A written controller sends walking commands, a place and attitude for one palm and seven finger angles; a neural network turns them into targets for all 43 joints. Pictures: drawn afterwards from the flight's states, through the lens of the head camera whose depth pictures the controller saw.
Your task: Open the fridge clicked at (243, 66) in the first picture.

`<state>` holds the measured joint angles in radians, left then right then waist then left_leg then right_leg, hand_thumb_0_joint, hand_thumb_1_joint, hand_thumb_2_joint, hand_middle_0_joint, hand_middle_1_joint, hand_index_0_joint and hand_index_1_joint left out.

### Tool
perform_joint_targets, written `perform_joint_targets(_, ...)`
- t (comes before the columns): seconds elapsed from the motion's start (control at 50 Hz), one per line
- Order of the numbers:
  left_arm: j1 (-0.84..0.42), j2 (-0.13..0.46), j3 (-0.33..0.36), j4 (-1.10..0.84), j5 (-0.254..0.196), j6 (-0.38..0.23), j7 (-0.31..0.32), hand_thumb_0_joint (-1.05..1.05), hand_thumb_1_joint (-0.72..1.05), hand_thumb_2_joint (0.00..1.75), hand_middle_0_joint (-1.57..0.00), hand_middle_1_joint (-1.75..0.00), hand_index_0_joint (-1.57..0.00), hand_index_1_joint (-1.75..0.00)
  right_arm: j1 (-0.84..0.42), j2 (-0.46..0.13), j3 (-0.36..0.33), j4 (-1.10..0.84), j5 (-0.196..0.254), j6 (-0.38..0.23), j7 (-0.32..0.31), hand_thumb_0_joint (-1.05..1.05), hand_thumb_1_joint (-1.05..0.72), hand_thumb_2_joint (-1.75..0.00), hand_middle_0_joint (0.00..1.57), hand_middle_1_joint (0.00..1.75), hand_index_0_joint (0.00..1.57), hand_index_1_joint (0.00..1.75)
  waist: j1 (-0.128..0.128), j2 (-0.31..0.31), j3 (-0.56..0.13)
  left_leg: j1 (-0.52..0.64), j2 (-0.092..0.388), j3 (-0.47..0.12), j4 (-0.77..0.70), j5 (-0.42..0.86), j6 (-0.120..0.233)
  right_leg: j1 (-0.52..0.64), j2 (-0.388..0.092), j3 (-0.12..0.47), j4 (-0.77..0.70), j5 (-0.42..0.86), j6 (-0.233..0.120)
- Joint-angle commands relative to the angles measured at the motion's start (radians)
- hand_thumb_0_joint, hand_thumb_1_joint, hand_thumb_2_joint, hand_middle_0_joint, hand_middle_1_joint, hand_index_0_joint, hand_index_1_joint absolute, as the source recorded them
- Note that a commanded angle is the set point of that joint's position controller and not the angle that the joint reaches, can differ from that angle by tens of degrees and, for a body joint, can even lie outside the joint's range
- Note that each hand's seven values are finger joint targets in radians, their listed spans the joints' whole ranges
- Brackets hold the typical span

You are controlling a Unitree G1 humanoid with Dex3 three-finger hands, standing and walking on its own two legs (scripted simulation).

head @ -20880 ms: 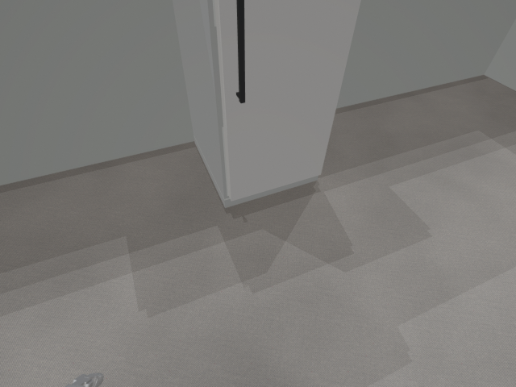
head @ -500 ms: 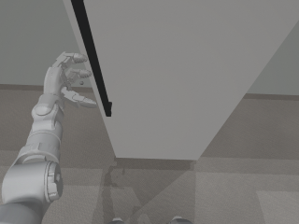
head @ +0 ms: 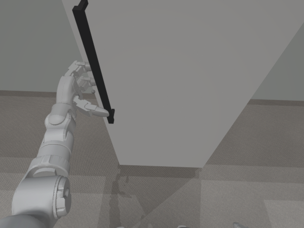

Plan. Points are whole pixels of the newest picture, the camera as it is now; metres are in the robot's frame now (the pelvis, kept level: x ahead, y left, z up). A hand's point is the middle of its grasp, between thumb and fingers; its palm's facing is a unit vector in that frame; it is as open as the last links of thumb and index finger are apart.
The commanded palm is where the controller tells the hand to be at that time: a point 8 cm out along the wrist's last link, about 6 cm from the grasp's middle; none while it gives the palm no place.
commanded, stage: slide the fingers in behind the handle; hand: left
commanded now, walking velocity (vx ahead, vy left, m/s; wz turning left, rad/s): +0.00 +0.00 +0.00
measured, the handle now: (101, 77) +0.49 +0.14 +0.11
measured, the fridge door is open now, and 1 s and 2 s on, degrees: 0 0 0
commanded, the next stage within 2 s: grip the handle and tug to test in 1.00 s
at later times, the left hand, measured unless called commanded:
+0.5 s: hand (101, 92) +0.44 +0.13 +0.10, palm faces -0.07 -1.00 +0.00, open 13.9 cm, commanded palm +0.41 +0.19 +0.10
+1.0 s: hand (102, 92) +0.44 +0.13 +0.10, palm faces -0.06 -1.00 +0.00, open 14.0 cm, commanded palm +0.41 +0.18 +0.10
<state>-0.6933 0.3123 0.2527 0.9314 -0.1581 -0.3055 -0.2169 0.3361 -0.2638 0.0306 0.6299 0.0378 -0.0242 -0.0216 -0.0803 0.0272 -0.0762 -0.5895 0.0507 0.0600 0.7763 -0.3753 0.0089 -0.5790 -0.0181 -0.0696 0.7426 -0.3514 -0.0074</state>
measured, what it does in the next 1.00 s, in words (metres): stands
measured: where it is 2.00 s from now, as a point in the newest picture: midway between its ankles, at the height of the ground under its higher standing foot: outside the picture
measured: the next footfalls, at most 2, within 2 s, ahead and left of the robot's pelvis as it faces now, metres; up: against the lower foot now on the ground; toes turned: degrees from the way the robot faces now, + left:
none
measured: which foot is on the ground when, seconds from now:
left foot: down 0.00-1.00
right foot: down 0.00-1.00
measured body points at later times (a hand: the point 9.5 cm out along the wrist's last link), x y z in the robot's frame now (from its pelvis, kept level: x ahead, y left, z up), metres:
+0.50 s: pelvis +0.00 +0.00 +0.00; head +0.06 -0.01 +0.45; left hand +0.44 +0.19 +0.11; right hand +0.07 -0.26 -0.12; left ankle +0.00 +0.11 -0.71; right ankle +0.01 -0.12 -0.71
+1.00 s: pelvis +0.00 +0.00 +0.00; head +0.05 +0.00 +0.45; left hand +0.44 +0.18 +0.10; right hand +0.06 -0.26 -0.12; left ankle +0.00 +0.11 -0.71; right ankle +0.01 -0.12 -0.71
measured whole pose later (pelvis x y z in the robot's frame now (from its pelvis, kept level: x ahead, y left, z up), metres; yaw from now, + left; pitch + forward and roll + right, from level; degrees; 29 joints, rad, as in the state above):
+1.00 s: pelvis +0.00 +0.00 +0.00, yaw +0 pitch +10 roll -1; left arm -0.71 0.26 0.22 0.94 -0.14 -0.32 -0.15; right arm 0.34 -0.26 0.02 0.65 0.03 -0.03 -0.01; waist -0.08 0.02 -0.07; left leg -0.58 0.05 0.06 0.77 -0.37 0.01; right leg -0.58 -0.02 -0.06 0.74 -0.34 -0.01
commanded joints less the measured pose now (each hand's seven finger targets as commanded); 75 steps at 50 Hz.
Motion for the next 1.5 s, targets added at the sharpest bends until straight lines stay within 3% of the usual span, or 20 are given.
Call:
perform_joint_targets(0.0, -0.431, 0.171, 0.003, -0.227, -0.009, -0.069, 0.007, 0.0, -0.5, 0.3, -0.3, -1.2, -0.3, -1.2, 0.064, -0.14, -0.06, -0.091, 0.0, -0.027, -0.012, 0.0, -0.9, -0.9, 0.2, 0.3, 0.2, 0.3, -0.016, -0.005, -0.348, 0.201, -0.05, -0.051, -0.083, 0.292, 0.02, 0.157, 0.048, 0.036, -0.069, 0.354, -0.014)
perform_joint_targets(0.08, -0.451, 0.18, 0.015, -0.199, -0.012, -0.069, 0.013, 0.0, -0.5, 0.3, -0.3, -1.2, -0.3, -1.2, 0.065, -0.142, -0.06, -0.08, 0.0, -0.025, -0.013, 0.0, -0.9, -0.9, 0.2, 0.3, 0.2, 0.3, -0.021, -0.028, -0.329, 0.184, -0.05, -0.052, -0.086, 0.252, 0.019, 0.152, 0.048, 0.038, -0.078, 0.328, -0.012)
perform_joint_targets(0.16, -0.45, 0.192, 0.026, -0.224, -0.013, -0.076, 0.014, 0.0, -0.5, 0.3, -0.3, -1.2, -0.3, -1.2, 0.065, -0.139, -0.062, -0.079, -0.001, -0.026, -0.016, 0.0, -0.9, -0.9, 0.2, 0.3, 0.2, 0.3, -0.013, -0.01, -0.387, 0.203, -0.054, -0.046, -0.08, 0.283, 0.021, 0.187, 0.045, 0.047, -0.073, 0.373, -0.011)
perform_joint_targets(0.3, -0.448, 0.117, -0.035, -0.259, -0.017, -0.08, 0.01, 0.0, -0.5, 0.3, -0.3, -1.2, -0.3, -1.2, 0.063, -0.134, -0.064, -0.08, 0.0, -0.03, -0.009, 0.0, -0.9, -0.9, 0.2, 0.3, 0.2, 0.3, -0.018, 0.013, -0.392, 0.243, -0.052, -0.052, -0.076, 0.319, 0.02, 0.164, 0.049, 0.034, -0.069, 0.38, -0.017)
perform_joint_targets(0.34, -0.416, 0.159, 0.005, -0.247, -0.02, -0.077, 0.019, 0.0, -0.5, 0.3, -0.3, -1.2, -0.3, -1.2, 0.066, -0.14, -0.067, -0.073, -0.002, -0.028, -0.01, 0.0, -0.9, -0.9, 0.2, 0.3, 0.2, 0.3, -0.01, -0.03, -0.388, 0.216, -0.052, -0.051, -0.08, 0.315, 0.02, 0.19, 0.049, 0.039, -0.073, 0.394, -0.013)
perform_joint_targets(0.4, -0.388, 0.129, -0.014, -0.237, -0.016, -0.067, 0.028, 0.0, -0.5, 0.3, -0.3, -1.2, -0.3, -1.2, 0.059, -0.136, -0.065, -0.079, -0.001, -0.026, -0.006, 0.0, -0.9, -0.9, 0.2, 0.3, 0.2, 0.3, -0.007, -0.018, -0.349, 0.206, -0.053, -0.047, -0.086, 0.311, 0.02, 0.18, 0.047, 0.033, -0.072, 0.389, -0.015)
perform_joint_targets(0.5, -0.367, 0.191, 0.042, -0.246, -0.001, -0.068, 0.057, 0.0, -0.5, 0.3, -0.3, -1.2, -0.3, -1.2, 0.054, -0.138, -0.065, -0.091, -0.005, -0.019, -0.006, 0.0, -0.9, -0.9, 0.2, 0.3, 0.2, 0.3, 0.009, -0.052, -0.341, 0.166, -0.057, -0.038, -0.095, 0.279, 0.024, 0.219, 0.044, 0.044, -0.078, 0.378, -0.011)
perform_joint_targets(0.56, -0.393, 0.16, 0.011, -0.275, 0.006, -0.082, 0.06, 0.0, -0.5, 0.3, -0.3, -1.2, -0.3, -1.2, 0.042, -0.129, -0.06, -0.094, -0.004, -0.024, -0.005, 0.0, -0.9, -0.9, 0.2, 0.3, 0.2, 0.3, 0.007, 0.005, -0.349, 0.193, -0.057, -0.04, -0.097, 0.269, 0.018, 0.198, 0.045, 0.045, -0.077, 0.361, -0.015)
perform_joint_targets(0.66, -0.458, 0.136, -0.015, -0.234, -0.001, -0.085, 0.052, 0.0, -0.5, 0.3, -0.3, -1.2, -0.3, -1.2, 0.049, -0.135, -0.063, -0.074, -0.002, -0.029, -0.011, 0.0, -0.9, -0.9, 0.2, 0.3, 0.2, 0.3, -0.022, -0.037, -0.326, 0.195, -0.053, -0.049, -0.098, 0.228, 0.019, 0.164, 0.049, 0.041, -0.088, 0.317, -0.012)
perform_joint_targets(0.72, -0.448, 0.141, -0.007, -0.229, -0.004, -0.083, 0.048, 0.0, -0.5, 0.3, -0.3, -1.2, -0.3, -1.2, 0.049, -0.136, -0.062, -0.072, -0.002, -0.033, -0.013, 0.0, -0.9, -0.9, 0.2, 0.3, 0.2, 0.3, -0.01, -0.009, -0.354, 0.209, -0.054, -0.053, -0.099, 0.235, 0.016, 0.165, 0.047, 0.038, -0.083, 0.31, -0.015)
perform_joint_targets(0.78, -0.471, 0.085, -0.051, -0.209, -0.003, -0.079, 0.046, 0.0, -0.5, 0.3, -0.3, -1.2, -0.3, -1.2, 0.052, -0.134, -0.061, -0.067, -0.003, -0.038, -0.007, 0.0, -0.9, -0.9, 0.2, 0.3, 0.2, 0.3, -0.023, -0.004, -0.33, 0.219, -0.051, -0.06, -0.098, 0.242, 0.014, 0.125, 0.049, 0.029, -0.082, 0.299, -0.017)
perform_joint_targets(0.86, -0.454, 0.104, -0.029, -0.194, -0.003, -0.081, 0.058, 0.0, -0.5, 0.3, -0.3, -1.2, -0.3, -1.2, 0.057, -0.136, -0.062, -0.066, -0.005, -0.037, -0.004, 0.0, -0.9, -0.9, 0.2, 0.3, 0.2, 0.3, -0.017, -0.022, -0.341, 0.213, -0.051, -0.059, -0.095, 0.244, 0.014, 0.132, 0.05, 0.03, -0.079, 0.3, -0.016)
perform_joint_targets(0.92, -0.434, 0.167, 0.022, -0.188, 0.005, -0.087, 0.068, 0.0, -0.5, 0.3, -0.3, -1.2, -0.3, -1.2, 0.058, -0.141, -0.063, -0.072, -0.007, -0.033, -0.006, 0.0, -0.9, -0.9, 0.2, 0.3, 0.2, 0.3, 0.001, -0.048, -0.339, 0.171, -0.054, -0.056, -0.102, 0.23, 0.015, 0.167, 0.048, 0.033, -0.074, 0.3, -0.015)
perform_joint_targets(0.98, -0.434, 0.133, -0.004, -0.254, 0.015, -0.1, 0.074, 0.0, -0.5, 0.3, -0.3, -1.2, -0.3, -1.2, 0.052, -0.131, -0.064, -0.084, -0.008, -0.037, 0.0, 0.0, -0.9, -0.9, 0.2, 0.3, 0.2, 0.3, 0.008, 0.019, -0.384, 0.219, -0.054, -0.053, -0.096, 0.272, 0.011, 0.165, 0.048, 0.034, -0.065, 0.33, -0.019)
perform_joint_targets(1.08, -0.43, 0.12, -0.022, -0.227, 0.011, -0.09, 0.07, 0.0, -0.5, 0.3, -0.3, -1.2, -0.3, -1.2, 0.06, -0.138, -0.068, -0.075, -0.004, -0.032, -0.001, 0.0, -0.9, -0.9, 0.2, 0.3, 0.2, 0.3, -0.014, -0.034, -0.333, 0.199, -0.048, -0.056, -0.098, 0.247, 0.014, 0.146, 0.054, 0.031, -0.079, 0.309, -0.016)
perform_joint_targets(1.22, -0.498, 0.105, -0.04, -0.211, 0.011, -0.09, 0.068, 0.0, -0.17, 0.44, -0.33, -1.25, -0.33, -1.25, 0.061, -0.136, -0.064, -0.065, -0.005, -0.037, -0.008, 0.0, -0.9, -0.9, 0.2, 0.3, 0.2, 0.3, -0.02, 0.021, -0.336, 0.218, -0.052, -0.064, -0.098, 0.228, 0.012, 0.114, 0.05, 0.03, -0.078, 0.275, -0.019)
perform_joint_targets(1.3, -0.483, 0.145, -0.001, -0.191, 0.008, -0.1, 0.074, 0.0, 0.01, 0.52, -0.35, -1.27, -0.35, -1.27, 0.071, -0.143, -0.066, -0.06, -0.009, -0.039, -0.008, 0.0, -0.9, -0.9, 0.2, 0.3, 0.2, 0.3, -0.013, -0.032, -0.365, 0.202, -0.053, -0.061, -0.092, 0.234, 0.016, 0.144, 0.052, 0.033, -0.074, 0.291, -0.016)
perform_joint_targets(1.4, -0.474, 0.161, 0.007, -0.175, 0.019, -0.093, 0.069, 0.0, 0.25, 0.62, -0.38, -1.31, -0.38, -1.31, 0.072, -0.14, -0.065, -0.067, -0.008, -0.034, -0.007, 0.0, -0.9, -0.9, 0.2, 0.3, 0.2, 0.3, -0.009, -0.018, -0.356, 0.183, -0.056, -0.054, -0.09, 0.255, 0.017, 0.157, 0.049, 0.034, -0.066, 0.324, -0.016)
perform_joint_targets(1.44, -0.46, 0.121, -0.025, -0.192, 0.021, -0.091, 0.066, 0.0, 0.34, 0.66, -0.39, -1.32, -0.39, -1.32, 0.066, -0.135, -0.065, -0.074, -0.006, -0.033, -0.003, 0.0, -0.9, -0.9, 0.2, 0.3, 0.2, 0.3, -0.012, 0.015, -0.364, 0.204, -0.053, -0.054, -0.087, 0.272, 0.014, 0.137, 0.05, 0.033, -0.065, 0.332, -0.017)
perform_joint_targets(1.48, -0.479, 0.111, -0.029, -0.189, 0.014, -0.087, 0.066, 0.0, 0.43, 0.7, -0.4, -1.33, -0.4, -1.33, 0.072, -0.137, -0.067, -0.07, -0.008, -0.033, -0.002, 0.0, -0.9, -0.9, 0.2, 0.3, 0.2, 0.3, -0.023, -0.026, -0.354, 0.198, -0.051, -0.054, -0.086, 0.259, 0.016, 0.135, 0.052, 0.032, -0.072, 0.326, -0.013)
